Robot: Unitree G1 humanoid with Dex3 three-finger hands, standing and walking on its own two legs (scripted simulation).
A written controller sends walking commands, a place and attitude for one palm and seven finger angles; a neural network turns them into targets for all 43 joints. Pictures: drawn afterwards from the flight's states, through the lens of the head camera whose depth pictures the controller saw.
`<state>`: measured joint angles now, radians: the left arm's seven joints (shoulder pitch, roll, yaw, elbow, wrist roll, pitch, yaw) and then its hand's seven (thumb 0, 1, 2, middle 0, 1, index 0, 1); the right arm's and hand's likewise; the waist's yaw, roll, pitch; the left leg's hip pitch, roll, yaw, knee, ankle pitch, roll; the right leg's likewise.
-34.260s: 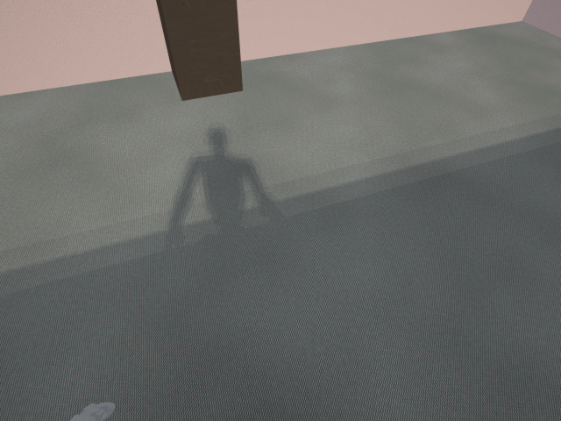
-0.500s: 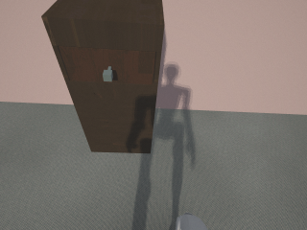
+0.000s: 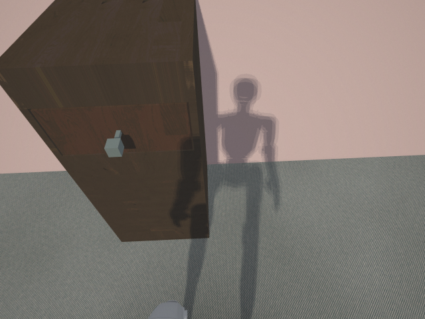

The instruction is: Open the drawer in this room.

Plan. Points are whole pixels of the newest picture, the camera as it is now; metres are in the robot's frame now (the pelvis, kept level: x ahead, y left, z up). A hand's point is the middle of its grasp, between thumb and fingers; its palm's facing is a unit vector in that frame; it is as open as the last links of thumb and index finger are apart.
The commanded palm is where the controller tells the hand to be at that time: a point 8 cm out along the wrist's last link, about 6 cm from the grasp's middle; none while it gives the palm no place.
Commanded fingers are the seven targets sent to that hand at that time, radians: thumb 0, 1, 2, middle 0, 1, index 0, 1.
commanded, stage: come to a stop and stand still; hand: left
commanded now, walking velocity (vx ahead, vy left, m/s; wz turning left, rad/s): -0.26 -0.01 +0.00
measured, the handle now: (116, 142) +0.52 +0.29 -0.02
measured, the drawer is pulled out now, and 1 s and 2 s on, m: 0.00 0.00 0.00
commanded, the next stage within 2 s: look again from close up in 1.36 s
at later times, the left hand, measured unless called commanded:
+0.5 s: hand out of the picture +0.02 +0.23 -0.18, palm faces +0.02 -0.97 -0.24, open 7.4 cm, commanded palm none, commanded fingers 0.00 0.90 0.90 -0.20 -0.30 -0.20 -0.30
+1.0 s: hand out of the picture -0.05 +0.17 -0.17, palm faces +0.10 -0.97 -0.21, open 7.3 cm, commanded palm none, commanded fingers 0.00 0.90 0.90 -0.20 -0.30 -0.20 -0.30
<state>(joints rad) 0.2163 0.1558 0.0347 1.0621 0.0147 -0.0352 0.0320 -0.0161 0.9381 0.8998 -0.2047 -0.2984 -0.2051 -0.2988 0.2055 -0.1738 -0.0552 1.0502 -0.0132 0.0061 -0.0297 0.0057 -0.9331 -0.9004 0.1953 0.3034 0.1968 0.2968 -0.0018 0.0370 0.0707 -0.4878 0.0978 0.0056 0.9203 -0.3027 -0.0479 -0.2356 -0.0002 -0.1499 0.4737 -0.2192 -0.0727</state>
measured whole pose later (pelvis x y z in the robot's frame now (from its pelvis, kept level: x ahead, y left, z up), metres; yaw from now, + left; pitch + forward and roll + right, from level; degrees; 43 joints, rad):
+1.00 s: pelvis -0.01 +0.00 +0.00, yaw +1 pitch +1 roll +1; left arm 0.33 0.13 0.03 1.10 0.02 0.00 0.04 0.00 0.91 0.90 -0.21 -0.30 -0.21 -0.30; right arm 0.26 -0.20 -0.05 1.09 -0.01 0.02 -0.01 0.00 -0.91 -0.90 0.20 0.30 0.20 0.30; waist 0.04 0.01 0.07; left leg -0.23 0.03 0.06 0.47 -0.23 -0.03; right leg -0.15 -0.07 -0.06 0.50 -0.36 0.03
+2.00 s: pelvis -0.04 -0.01 -0.01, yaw -1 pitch -1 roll +1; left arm 0.29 0.18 -0.01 1.06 0.01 0.01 0.03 0.00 0.90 0.90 -0.20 -0.30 -0.20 -0.30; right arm 0.31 -0.15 0.01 1.08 -0.02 0.01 -0.01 0.00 -0.91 -0.90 0.20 0.30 0.20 0.30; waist -0.01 0.01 0.04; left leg -0.26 0.06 0.06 0.52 -0.25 -0.04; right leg -0.21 -0.05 -0.06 0.57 -0.35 0.00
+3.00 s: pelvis +0.03 -0.01 +0.00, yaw +5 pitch +1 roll +3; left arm 0.18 0.17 0.03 0.95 0.02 0.00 0.04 -0.01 0.92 0.90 -0.21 -0.30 -0.21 -0.30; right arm 0.20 -0.18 -0.05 1.02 -0.02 0.05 -0.01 0.00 -0.91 -0.90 0.20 0.30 0.20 0.30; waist 0.01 -0.02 0.07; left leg -0.40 0.00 0.00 1.02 -0.46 -0.04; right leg -0.35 -0.04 -0.09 0.54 -0.21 -0.08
